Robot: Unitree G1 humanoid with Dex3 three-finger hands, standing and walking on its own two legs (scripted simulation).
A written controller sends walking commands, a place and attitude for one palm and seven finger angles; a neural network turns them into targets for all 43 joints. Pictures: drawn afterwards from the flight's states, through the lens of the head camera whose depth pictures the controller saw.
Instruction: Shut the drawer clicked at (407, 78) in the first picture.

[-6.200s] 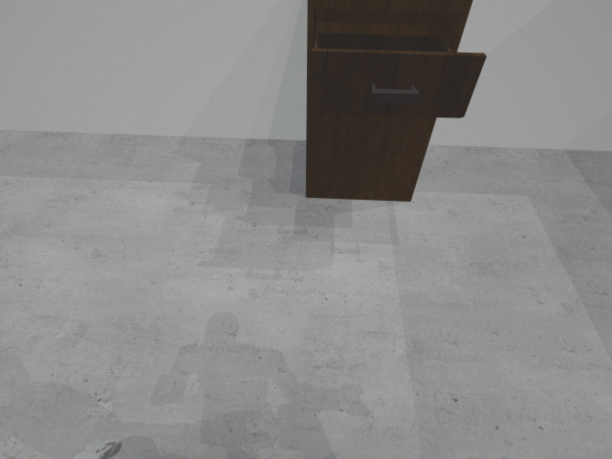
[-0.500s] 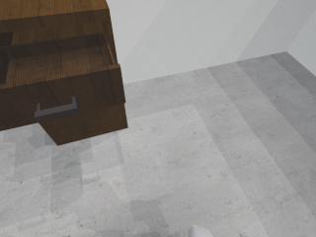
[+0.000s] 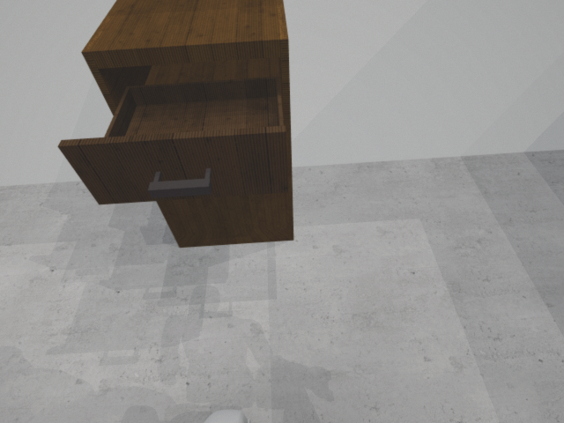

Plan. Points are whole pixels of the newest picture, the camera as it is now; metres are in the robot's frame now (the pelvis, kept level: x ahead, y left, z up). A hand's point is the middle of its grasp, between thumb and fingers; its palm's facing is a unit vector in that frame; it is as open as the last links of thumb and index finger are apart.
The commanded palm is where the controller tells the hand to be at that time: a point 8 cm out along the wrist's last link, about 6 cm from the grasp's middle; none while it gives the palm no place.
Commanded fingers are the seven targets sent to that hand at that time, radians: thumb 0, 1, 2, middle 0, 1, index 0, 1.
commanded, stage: turn to face it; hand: left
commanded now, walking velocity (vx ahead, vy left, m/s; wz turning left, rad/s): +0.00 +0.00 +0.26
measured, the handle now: (182, 181) +0.57 +0.25 -0.04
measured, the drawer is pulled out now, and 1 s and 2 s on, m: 0.30 0.30 0.30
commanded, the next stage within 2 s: take the last steps up to it in 0.06 s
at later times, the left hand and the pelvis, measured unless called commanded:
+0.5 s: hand out of the picture +0.01 +0.24 -0.17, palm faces +0.13 -0.98 -0.17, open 7.4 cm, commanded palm none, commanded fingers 0.00 0.90 0.90 -0.20 -0.30 -0.20 -0.30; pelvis +0.01 +0.06 +0.01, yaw +5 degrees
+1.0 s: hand out of the picture +0.08 +0.18 -0.16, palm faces +0.20 -0.96 -0.19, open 7.3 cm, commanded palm none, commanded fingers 0.00 0.90 0.90 -0.20 -0.30 -0.20 -0.30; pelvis +0.13 +0.01 +0.01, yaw +8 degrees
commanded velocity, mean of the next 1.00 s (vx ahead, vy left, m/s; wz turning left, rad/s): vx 0.25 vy -0.02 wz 0.07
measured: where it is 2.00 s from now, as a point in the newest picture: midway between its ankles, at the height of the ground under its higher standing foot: (278, 407)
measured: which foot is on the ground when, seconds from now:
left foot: up 0.00-0.12, down 0.14-0.72, up 0.74-1.00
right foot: down 0.00-0.14, up 0.16-0.70, down 0.72-1.00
